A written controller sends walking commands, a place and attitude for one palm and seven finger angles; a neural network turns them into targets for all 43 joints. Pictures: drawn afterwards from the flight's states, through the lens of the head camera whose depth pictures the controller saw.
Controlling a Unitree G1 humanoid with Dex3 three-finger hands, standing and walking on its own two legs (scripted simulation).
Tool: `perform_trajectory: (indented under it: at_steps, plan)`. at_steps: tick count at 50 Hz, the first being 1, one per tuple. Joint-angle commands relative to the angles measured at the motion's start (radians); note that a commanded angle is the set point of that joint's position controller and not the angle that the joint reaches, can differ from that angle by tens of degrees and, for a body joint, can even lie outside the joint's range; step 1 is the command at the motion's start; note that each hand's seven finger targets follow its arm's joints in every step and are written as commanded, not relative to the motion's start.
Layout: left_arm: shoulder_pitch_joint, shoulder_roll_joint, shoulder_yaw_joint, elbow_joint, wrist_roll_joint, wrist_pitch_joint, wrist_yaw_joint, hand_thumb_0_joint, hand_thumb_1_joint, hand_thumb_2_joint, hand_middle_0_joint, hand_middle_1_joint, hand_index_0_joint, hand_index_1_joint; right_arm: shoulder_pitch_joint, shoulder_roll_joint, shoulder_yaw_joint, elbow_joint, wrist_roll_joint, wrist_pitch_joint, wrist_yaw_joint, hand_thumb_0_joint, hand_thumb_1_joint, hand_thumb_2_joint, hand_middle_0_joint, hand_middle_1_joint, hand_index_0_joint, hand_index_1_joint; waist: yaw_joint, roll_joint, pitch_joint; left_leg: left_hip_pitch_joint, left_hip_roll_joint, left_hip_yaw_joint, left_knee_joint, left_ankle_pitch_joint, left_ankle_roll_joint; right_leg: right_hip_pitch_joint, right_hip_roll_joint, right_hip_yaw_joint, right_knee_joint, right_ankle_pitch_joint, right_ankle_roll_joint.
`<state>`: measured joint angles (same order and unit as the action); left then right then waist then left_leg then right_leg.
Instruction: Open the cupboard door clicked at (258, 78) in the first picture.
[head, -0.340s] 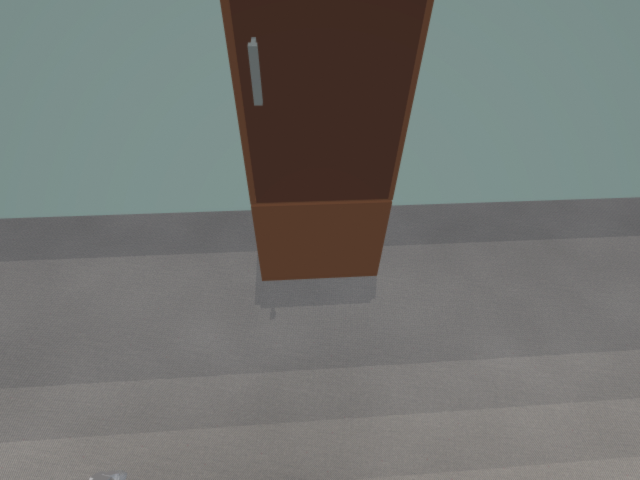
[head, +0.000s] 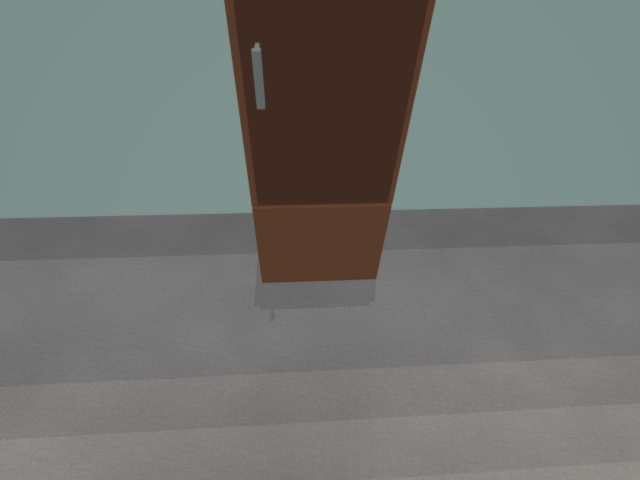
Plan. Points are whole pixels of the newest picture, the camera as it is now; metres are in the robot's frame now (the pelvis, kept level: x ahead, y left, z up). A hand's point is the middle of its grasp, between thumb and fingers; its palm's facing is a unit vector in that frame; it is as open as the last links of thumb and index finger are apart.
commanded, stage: stand and wait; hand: left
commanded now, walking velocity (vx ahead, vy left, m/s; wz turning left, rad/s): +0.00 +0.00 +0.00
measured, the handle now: (259, 76) +0.93 +0.21 +0.08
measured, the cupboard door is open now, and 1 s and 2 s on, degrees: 0 0 0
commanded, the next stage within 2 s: look at it before walking up in 0.48 s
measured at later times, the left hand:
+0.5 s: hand out of the picture +0.06 +0.24 -0.15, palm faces -0.03 -0.94 -0.34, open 7.4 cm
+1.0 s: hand out of the picture +0.06 +0.24 -0.15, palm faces -0.03 -0.94 -0.33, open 7.4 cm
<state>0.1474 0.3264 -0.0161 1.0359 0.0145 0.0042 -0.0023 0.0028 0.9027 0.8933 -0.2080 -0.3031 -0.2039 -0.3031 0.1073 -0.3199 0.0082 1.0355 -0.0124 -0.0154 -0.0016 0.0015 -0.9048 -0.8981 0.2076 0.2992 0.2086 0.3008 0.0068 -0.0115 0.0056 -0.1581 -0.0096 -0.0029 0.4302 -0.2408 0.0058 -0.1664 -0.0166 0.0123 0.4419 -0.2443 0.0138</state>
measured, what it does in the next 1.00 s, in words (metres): stands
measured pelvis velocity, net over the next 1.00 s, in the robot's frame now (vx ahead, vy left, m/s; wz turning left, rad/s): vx -0.01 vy -0.01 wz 0.00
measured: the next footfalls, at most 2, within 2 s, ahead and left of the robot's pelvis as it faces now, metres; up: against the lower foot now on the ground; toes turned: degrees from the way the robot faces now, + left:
right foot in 1.92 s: +0.22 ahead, -0.14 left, +0.00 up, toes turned -3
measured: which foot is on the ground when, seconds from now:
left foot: down 0.00-1.00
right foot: down 0.00-1.00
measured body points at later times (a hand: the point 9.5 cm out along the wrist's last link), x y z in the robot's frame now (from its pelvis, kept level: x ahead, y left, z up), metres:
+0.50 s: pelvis -0.01 -0.01 +0.00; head -0.01 -0.01 +0.45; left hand +0.06 +0.29 -0.13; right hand +0.06 -0.30 -0.13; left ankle +0.00 +0.12 -0.74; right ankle +0.00 -0.13 -0.74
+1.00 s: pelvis -0.01 -0.01 +0.00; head +0.00 -0.01 +0.45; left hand +0.07 +0.29 -0.13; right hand +0.07 -0.31 -0.13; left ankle +0.00 +0.12 -0.74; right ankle +0.00 -0.13 -0.74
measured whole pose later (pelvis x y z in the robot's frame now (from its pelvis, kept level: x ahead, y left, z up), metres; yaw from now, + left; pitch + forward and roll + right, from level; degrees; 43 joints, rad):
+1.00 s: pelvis -0.01 -0.01 +0.00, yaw +0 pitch -2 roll +0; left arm 0.15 0.34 -0.01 1.09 0.01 0.00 0.00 0.00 0.90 0.89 -0.21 -0.30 -0.20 -0.30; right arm 0.13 -0.34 0.01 1.11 -0.01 -0.02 0.00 0.00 -0.91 -0.90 0.21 0.30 0.21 0.30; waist 0.00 0.00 0.02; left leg -0.14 0.01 -0.01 0.36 -0.20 -0.01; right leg -0.14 0.00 0.00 0.38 -0.20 0.00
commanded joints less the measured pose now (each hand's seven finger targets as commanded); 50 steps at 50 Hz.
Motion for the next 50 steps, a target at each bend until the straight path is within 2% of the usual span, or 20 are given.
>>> perform_trajectory:
  at_steps: [1, 3, 12, 14, 24, 27, 33, 50]
  plan:
    - [-0.049, 0.213, 0.052, -0.063, -0.003, -0.029, 0.013, 0.000, 0.900, 0.900, -0.200, -0.300, -0.200, -0.300, -0.052, -0.213, -0.051, -0.052, 0.000, -0.022, -0.012, 0.000, -0.900, -0.900, 0.200, 0.300, 0.200, 0.300, -0.006, 0.025, -0.043, 0.001, 0.115, -0.094, -0.084, 0.161, 0.032, 0.006, -0.101, 0.082, -0.075, 0.144, -0.046]
    - [-0.041, 0.215, 0.053, -0.055, -0.003, -0.031, 0.014, 0.000, 0.900, 0.900, -0.200, -0.300, -0.200, -0.300, -0.050, -0.212, -0.052, -0.046, 0.001, -0.021, -0.012, 0.000, -0.900, -0.900, 0.200, 0.300, 0.200, 0.300, -0.004, 0.010, -0.040, 0.004, 0.115, -0.094, -0.083, 0.153, 0.031, 0.002, -0.102, 0.086, -0.085, 0.138, -0.047]
    - [-0.036, 0.217, 0.049, -0.024, -0.005, -0.030, 0.013, 0.000, 0.900, 0.900, -0.200, -0.300, -0.200, -0.300, -0.034, -0.219, -0.047, -0.008, 0.003, -0.020, -0.011, 0.000, -0.900, -0.900, 0.200, 0.300, 0.200, 0.300, -0.004, 0.023, -0.026, -0.002, 0.118, -0.101, -0.107, 0.124, 0.028, 0.008, -0.104, 0.091, -0.107, 0.107, -0.046]
    - [-0.037, 0.221, 0.049, -0.021, -0.005, -0.032, 0.013, 0.000, 0.900, 0.900, -0.200, -0.300, -0.200, -0.300, -0.032, -0.220, -0.047, -0.005, 0.004, -0.019, -0.011, 0.000, -0.900, -0.900, 0.200, 0.300, 0.200, 0.300, -0.004, 0.007, -0.029, 0.000, 0.118, -0.100, -0.107, 0.122, 0.026, 0.009, -0.106, 0.092, -0.111, 0.102, -0.047]
    - [-0.041, 0.223, 0.050, -0.015, -0.003, -0.031, 0.014, 0.000, 0.900, 0.900, -0.200, -0.300, -0.200, -0.300, -0.025, -0.225, -0.045, 0.007, 0.003, -0.021, -0.011, 0.000, -0.900, -0.900, 0.200, 0.300, 0.200, 0.300, -0.004, 0.020, -0.023, 0.003, 0.123, -0.102, -0.122, 0.135, 0.025, 0.012, -0.104, 0.089, -0.114, 0.114, -0.044]
    - [-0.043, 0.220, 0.050, -0.015, -0.003, -0.030, 0.013, 0.000, 0.900, 0.900, -0.200, -0.300, -0.200, -0.300, -0.026, -0.222, -0.044, 0.008, 0.003, -0.020, -0.010, 0.000, -0.900, -0.900, 0.200, 0.300, 0.200, 0.300, -0.004, 0.009, -0.002, -0.005, 0.121, -0.105, -0.130, 0.109, 0.024, -0.001, -0.102, 0.094, -0.126, 0.084, -0.044]
    - [-0.045, 0.224, 0.051, -0.019, -0.001, -0.032, 0.013, 0.000, 0.900, 0.900, -0.200, -0.300, -0.200, -0.300, -0.022, -0.222, -0.045, 0.007, 0.004, -0.018, -0.008, 0.000, -0.900, -0.900, 0.200, 0.300, 0.200, 0.300, -0.006, -0.002, -0.009, 0.002, 0.118, -0.103, -0.125, 0.096, 0.022, -0.010, -0.103, 0.103, -0.138, 0.058, -0.045]
    - [-0.040, 0.222, 0.051, -0.013, -0.004, -0.035, 0.014, 0.000, 0.900, 0.900, -0.200, -0.300, -0.200, -0.300, -0.028, -0.225, -0.041, 0.011, 0.004, -0.021, -0.012, 0.000, -0.900, -0.900, 0.200, 0.300, 0.200, 0.300, -0.005, 0.021, -0.048, 0.037, 0.128, -0.099, -0.123, 0.191, 0.020, 0.035, -0.108, 0.088, -0.123, 0.181, -0.045]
